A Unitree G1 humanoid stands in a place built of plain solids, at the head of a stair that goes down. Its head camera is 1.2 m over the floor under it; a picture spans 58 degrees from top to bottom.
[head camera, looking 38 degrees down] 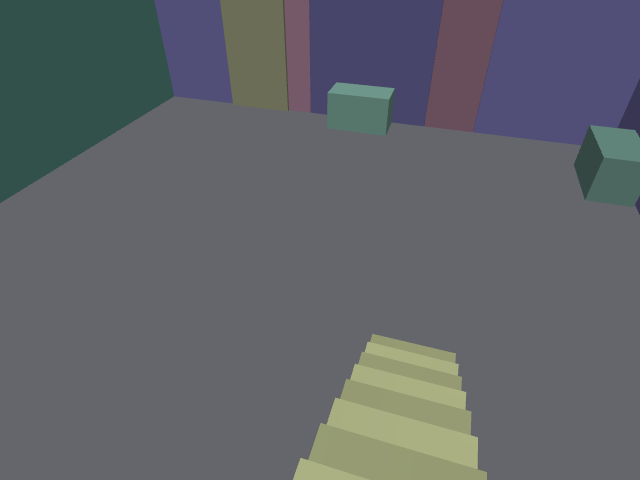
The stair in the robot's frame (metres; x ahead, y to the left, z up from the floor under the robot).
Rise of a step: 0.18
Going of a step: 0.24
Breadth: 0.67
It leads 17 degrees to the right of straight ahead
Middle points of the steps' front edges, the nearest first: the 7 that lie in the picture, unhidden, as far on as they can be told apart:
0.87 -0.32 -0.54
1.10 -0.40 -0.72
1.33 -0.47 -0.90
1.56 -0.54 -1.08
1.79 -0.61 -1.26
2.02 -0.68 -1.44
2.25 -0.76 -1.62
